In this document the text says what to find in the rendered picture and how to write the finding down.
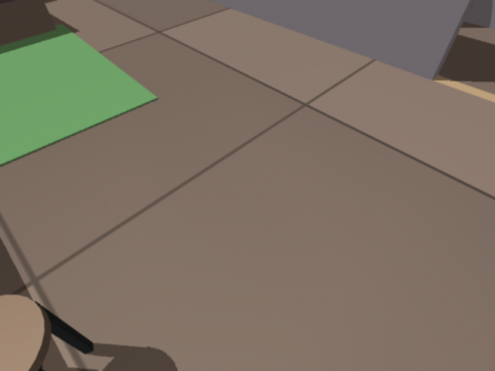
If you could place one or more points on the bed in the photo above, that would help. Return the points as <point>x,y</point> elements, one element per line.
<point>21,19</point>

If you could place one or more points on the stool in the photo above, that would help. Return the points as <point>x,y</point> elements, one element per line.
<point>25,333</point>

